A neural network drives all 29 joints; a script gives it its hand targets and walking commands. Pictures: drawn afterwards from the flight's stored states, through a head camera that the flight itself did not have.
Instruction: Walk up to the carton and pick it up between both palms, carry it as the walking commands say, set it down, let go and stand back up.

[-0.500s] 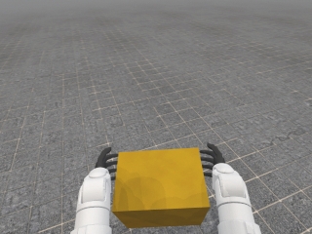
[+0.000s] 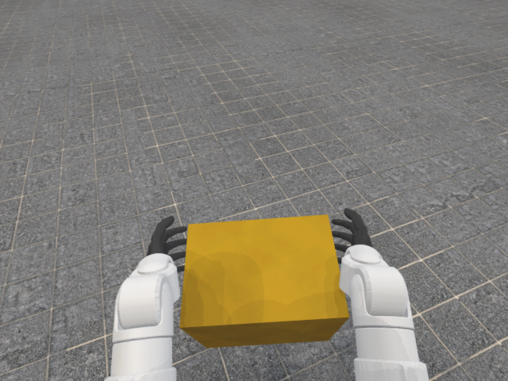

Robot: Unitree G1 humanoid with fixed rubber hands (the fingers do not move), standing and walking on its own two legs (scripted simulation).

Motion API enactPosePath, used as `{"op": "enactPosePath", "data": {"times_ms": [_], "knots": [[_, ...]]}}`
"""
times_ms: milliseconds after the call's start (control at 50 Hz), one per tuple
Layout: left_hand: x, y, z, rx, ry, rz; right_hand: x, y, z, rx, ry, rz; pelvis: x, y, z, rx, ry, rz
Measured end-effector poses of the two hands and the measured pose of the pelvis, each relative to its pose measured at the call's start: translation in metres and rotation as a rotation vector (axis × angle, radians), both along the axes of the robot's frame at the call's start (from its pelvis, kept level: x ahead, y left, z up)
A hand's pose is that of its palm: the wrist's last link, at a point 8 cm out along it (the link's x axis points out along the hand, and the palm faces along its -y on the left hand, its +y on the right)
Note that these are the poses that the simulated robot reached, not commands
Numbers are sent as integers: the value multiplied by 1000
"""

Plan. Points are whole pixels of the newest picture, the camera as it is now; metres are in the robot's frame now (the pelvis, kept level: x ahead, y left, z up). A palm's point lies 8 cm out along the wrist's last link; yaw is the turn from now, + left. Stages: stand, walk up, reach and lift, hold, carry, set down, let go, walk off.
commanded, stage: carry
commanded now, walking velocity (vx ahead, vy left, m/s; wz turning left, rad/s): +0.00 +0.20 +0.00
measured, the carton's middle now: (262, 286) +0.30 +0.00 -0.01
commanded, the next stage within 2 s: none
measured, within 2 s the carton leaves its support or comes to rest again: neither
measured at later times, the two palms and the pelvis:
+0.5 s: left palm (144, 266) +0.28 +0.17 +0.09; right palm (356, 283) +0.25 -0.13 +0.09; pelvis -0.02 +0.05 +0.01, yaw -5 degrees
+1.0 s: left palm (54, 285) +0.25 +0.29 +0.09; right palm (273, 301) +0.23 -0.01 +0.09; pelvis -0.05 +0.17 +0.00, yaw -6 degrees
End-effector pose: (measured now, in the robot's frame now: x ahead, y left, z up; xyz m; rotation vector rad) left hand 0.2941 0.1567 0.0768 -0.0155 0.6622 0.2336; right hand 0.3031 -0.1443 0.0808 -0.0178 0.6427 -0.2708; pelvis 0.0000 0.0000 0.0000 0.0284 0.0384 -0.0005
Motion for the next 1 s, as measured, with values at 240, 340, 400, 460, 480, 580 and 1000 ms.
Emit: {"op": "enactPosePath", "data": {"times_ms": [240,340,400,460,480,580,1000], "knots": [[-16,20,-2,-13,83,-33,-27,20,-1,23,83,-60,-10,37,-3,-19,28,-42],[-11,18,13,-6,72,-62,-34,18,9,39,71,-97,-14,44,4,-33,46,-69],[-8,13,19,3,52,-74,-36,14,11,54,52,-113,-16,46,1,-21,54,-73],[-10,12,19,25,64,-94,-43,13,7,66,64,-126,-19,50,2,-28,54,-79],[-12,14,18,24,78,-98,-46,15,7,66,78,-132,-20,52,4,-24,52,-78],[-17,30,19,9,99,-108,-55,31,12,53,99,-146,-25,70,12,-2,49,-80],[-41,133,16,9,51,-85,-74,134,5,47,57,-116,-51,171,-1,-9,44,-112]]}}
